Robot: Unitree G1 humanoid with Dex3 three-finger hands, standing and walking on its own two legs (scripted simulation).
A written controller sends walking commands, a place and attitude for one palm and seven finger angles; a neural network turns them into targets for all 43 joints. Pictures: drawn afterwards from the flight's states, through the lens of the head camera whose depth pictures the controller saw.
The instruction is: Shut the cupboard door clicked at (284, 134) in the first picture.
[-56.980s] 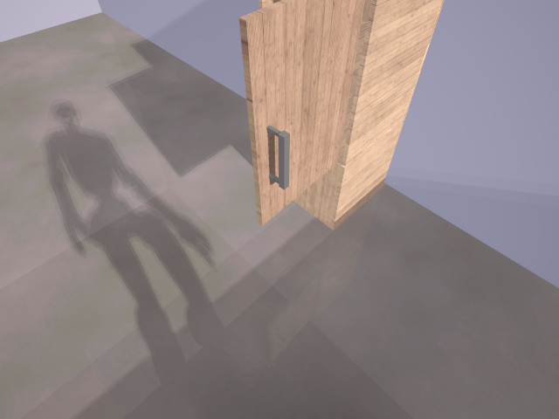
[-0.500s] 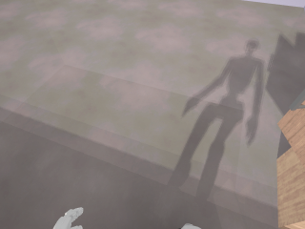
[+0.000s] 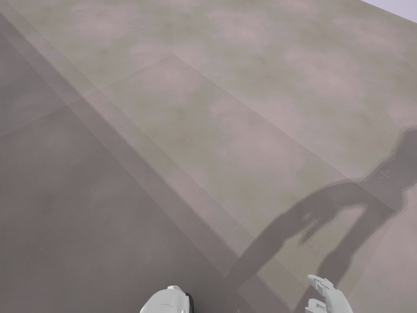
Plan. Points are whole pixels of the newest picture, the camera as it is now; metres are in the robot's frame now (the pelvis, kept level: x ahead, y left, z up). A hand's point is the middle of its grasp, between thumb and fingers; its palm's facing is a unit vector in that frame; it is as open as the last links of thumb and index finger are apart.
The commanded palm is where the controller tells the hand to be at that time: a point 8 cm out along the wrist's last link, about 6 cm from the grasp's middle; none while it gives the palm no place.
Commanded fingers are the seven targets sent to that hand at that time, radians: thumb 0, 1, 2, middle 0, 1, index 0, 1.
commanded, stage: walk to a spot facing it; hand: left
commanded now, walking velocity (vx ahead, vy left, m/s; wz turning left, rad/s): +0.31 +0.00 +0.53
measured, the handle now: out of the picture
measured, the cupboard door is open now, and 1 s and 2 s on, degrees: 26 26 26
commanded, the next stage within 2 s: turn to face it in 0.20 s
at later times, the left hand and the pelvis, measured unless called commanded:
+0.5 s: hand (133, 233) +0.28 +0.20 -0.14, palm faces +0.09 -0.98 -0.17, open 7.4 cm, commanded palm none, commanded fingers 0.00 0.90 0.90 -0.20 -0.30 -0.20 -0.30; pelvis +0.19 +0.02 +0.03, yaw +6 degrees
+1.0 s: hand (128, 211) +0.34 +0.22 -0.14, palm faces -0.04 -0.97 -0.23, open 7.4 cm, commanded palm none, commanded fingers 0.00 0.90 0.90 -0.20 -0.30 -0.20 -0.30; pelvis +0.28 +0.03 +0.03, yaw -9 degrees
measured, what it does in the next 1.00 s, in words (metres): walks ahead: right foot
